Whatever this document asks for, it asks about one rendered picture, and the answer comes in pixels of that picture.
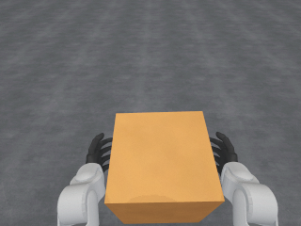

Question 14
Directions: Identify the left robot forearm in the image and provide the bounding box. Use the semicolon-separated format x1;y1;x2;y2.
56;163;106;226

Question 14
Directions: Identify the carton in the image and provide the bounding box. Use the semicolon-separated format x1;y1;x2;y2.
104;111;225;224

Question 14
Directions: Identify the right robot forearm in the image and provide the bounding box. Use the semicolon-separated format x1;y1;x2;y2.
220;161;278;226

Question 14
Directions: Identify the robot left hand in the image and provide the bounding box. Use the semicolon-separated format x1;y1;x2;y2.
86;133;113;172

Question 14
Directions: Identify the robot right hand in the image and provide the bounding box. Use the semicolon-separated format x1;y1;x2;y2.
209;132;238;177

